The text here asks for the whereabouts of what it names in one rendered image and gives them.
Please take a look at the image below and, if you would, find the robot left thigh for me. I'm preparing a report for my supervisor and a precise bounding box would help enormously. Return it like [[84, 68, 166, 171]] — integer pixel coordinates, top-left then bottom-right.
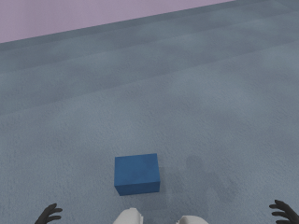
[[113, 209, 144, 224]]

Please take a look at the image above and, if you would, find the carton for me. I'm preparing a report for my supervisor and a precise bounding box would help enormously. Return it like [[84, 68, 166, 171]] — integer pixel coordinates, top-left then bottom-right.
[[114, 153, 161, 196]]

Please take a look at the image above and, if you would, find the robot left hand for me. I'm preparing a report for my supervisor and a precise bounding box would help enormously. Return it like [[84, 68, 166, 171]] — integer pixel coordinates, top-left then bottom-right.
[[35, 203, 63, 224]]

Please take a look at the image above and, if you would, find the robot right hand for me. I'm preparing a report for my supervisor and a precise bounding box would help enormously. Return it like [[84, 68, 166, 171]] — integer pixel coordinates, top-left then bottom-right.
[[269, 200, 299, 224]]

